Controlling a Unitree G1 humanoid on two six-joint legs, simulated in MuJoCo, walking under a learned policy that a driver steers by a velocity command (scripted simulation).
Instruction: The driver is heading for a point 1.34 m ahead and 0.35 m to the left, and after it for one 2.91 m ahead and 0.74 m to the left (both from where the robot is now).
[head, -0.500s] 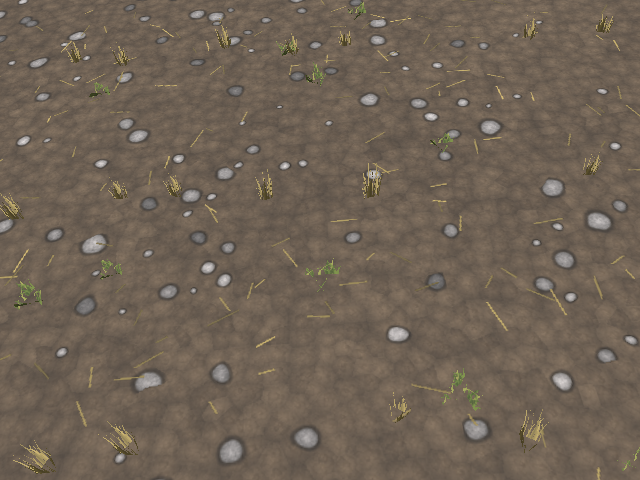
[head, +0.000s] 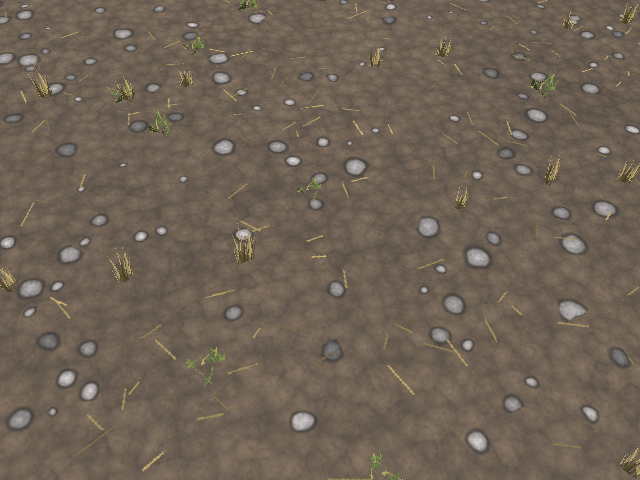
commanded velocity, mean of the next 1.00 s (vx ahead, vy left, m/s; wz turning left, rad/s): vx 0.49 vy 0.00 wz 0.06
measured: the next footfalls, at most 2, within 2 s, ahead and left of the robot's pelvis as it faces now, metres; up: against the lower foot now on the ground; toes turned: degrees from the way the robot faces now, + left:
right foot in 0.26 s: +0.32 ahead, -0.15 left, +0.00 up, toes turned -2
left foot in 0.80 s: +0.62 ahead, +0.08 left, +0.00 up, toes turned +3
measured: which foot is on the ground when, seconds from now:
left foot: down 0.00-0.26, up 0.28-0.78, down 0.80-1.00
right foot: up 0.00-0.24, down 0.26-0.82, up 0.84-1.00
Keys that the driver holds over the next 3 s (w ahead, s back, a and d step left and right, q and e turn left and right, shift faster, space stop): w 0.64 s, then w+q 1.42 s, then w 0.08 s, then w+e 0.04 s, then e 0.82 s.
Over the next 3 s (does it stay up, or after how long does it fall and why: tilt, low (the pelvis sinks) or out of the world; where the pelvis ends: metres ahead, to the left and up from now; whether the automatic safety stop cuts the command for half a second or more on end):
stays up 1.27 0.41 0.00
